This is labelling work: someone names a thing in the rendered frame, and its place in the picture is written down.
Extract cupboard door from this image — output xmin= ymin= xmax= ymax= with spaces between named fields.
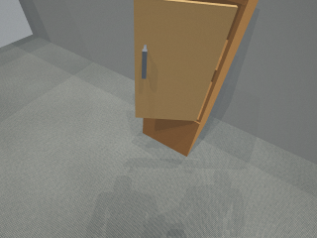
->
xmin=134 ymin=0 xmax=238 ymax=121

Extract handle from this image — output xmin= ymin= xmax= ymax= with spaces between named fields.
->
xmin=142 ymin=45 xmax=148 ymax=79

